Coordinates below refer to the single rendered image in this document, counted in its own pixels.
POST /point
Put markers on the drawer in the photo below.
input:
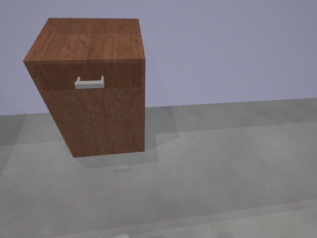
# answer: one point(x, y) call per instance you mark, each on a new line
point(55, 77)

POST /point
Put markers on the handle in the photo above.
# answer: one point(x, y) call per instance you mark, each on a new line
point(89, 84)

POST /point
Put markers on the cabinet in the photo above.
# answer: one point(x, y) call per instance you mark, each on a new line
point(93, 122)

